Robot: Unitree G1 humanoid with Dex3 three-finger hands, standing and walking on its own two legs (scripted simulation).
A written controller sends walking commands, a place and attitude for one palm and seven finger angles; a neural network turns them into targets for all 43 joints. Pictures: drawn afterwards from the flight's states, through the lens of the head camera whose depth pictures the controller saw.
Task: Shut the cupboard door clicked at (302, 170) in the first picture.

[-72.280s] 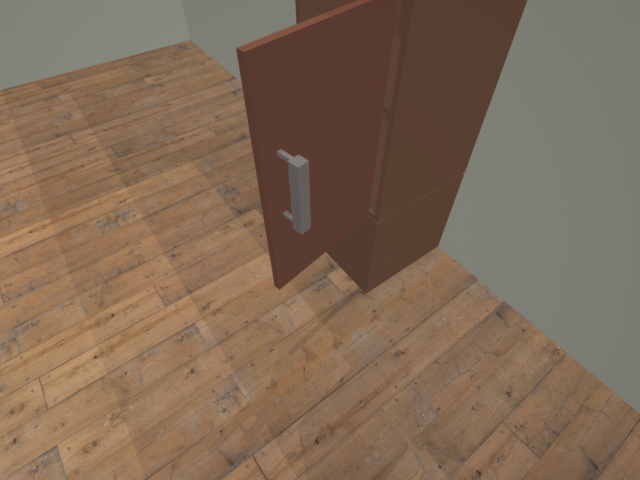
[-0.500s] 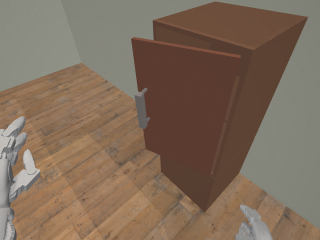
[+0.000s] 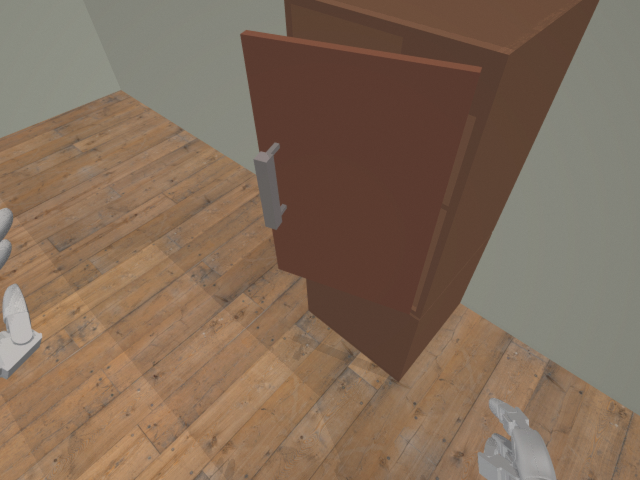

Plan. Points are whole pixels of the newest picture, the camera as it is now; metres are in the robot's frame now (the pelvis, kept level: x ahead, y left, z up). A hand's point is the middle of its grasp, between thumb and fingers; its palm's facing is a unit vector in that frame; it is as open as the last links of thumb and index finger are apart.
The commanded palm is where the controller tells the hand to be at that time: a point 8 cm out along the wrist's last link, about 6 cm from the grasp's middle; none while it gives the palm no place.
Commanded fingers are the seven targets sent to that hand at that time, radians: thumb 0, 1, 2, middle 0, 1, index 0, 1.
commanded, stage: step back with the hand held close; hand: left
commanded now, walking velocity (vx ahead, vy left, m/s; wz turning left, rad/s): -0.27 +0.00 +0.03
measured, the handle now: (274, 186) +0.64 +0.13 -0.02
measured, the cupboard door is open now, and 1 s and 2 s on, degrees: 19 19 19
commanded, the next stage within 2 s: stop stepping back and stand still in 0.84 s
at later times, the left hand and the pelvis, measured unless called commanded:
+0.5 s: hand out of the picture +0.09 +0.26 +0.18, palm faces +0.54 -0.72 -0.44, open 7.4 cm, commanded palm +0.03 +0.30 +0.18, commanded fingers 0.00 0.90 0.90 -0.20 -0.30 -0.20 -0.30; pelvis -0.08 -0.01 -0.01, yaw +4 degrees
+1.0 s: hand out of the picture +0.01 +0.25 +0.18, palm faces +0.50 -0.78 -0.37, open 7.4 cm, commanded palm -0.04 +0.29 +0.18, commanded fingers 0.00 0.90 0.90 -0.20 -0.30 -0.20 -0.30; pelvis -0.18 -0.01 -0.02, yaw +2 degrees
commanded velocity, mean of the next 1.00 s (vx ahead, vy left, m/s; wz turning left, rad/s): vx -0.30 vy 0.00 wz -0.04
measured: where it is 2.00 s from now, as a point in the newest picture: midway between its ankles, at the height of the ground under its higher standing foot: outside the picture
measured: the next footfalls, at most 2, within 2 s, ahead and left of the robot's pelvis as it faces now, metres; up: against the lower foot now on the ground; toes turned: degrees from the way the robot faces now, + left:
right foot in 0.86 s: -0.21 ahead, -0.14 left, +0.00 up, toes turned +5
left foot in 1.30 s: -0.11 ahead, +0.10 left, +0.00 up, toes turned +1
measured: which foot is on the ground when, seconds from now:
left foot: down 0.00-1.00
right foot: down 0.00-0.62, up 0.64-0.84, down 0.86-1.00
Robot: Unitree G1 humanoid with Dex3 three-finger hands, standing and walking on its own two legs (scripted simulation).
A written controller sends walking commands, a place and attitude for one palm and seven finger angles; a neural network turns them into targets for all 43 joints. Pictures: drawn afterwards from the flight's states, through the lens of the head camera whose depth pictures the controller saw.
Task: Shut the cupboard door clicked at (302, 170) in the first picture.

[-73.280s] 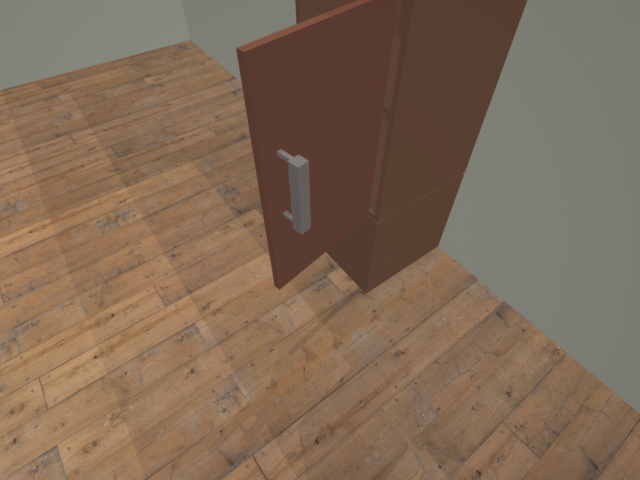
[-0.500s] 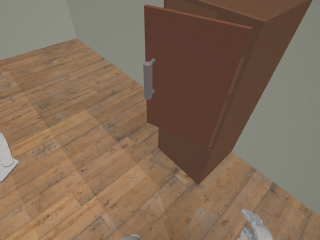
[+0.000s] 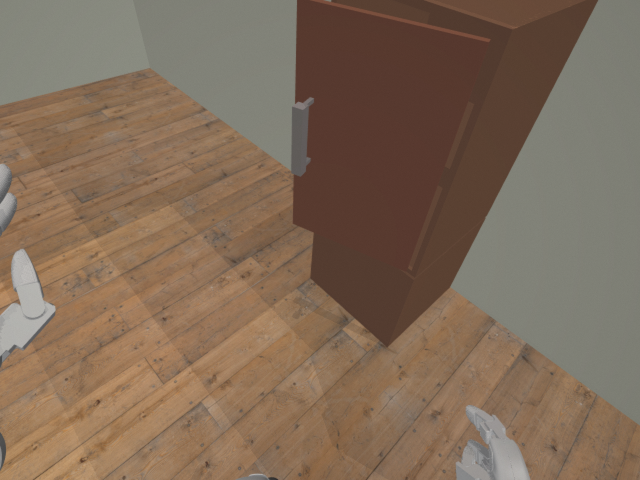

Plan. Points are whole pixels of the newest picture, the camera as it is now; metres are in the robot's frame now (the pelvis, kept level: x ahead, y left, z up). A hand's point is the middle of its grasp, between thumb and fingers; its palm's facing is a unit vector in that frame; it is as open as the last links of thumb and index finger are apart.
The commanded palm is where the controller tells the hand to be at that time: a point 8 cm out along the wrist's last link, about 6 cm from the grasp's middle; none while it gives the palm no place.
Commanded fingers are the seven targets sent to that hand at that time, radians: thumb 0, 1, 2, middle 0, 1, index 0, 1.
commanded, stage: stop stepping back and stand still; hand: left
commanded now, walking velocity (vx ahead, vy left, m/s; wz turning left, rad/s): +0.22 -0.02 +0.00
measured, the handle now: (304, 137) +0.82 +0.12 -0.01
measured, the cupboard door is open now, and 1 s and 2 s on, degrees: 19 19 19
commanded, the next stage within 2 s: let the arm hang, fingers relaxed in 1.70 s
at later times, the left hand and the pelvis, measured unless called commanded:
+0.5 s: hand (6, 355) +0.16 +0.27 +0.19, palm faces +0.40 -0.85 -0.35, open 7.5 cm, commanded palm +0.08 +0.31 +0.19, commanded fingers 0.00 0.90 0.90 -0.20 -0.30 -0.20 -0.30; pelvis -0.08 +0.02 +0.02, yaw -3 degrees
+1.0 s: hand (7, 362) +0.16 +0.28 +0.17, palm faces +0.42 -0.83 -0.37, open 7.5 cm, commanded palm +0.10 +0.32 +0.19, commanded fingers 0.00 0.90 0.90 -0.20 -0.30 -0.20 -0.30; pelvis -0.06 +0.03 +0.01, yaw -3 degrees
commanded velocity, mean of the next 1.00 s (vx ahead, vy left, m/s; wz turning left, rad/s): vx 0.10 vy -0.02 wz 0.00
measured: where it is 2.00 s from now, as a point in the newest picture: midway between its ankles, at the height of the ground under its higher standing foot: outside the picture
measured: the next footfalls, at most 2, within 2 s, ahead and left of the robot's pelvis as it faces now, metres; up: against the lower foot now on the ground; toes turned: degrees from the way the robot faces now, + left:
left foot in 0.30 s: +0.07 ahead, +0.11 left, +0.00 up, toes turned -1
right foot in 0.56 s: -0.06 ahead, -0.04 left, +0.00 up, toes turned -8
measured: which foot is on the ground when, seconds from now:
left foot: down 0.00-0.16, up 0.18-0.28, down 0.30-0.58, up 0.60-0.90, down 0.92-1.00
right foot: down 0.00-0.32, up 0.34-0.54, down 0.56-1.00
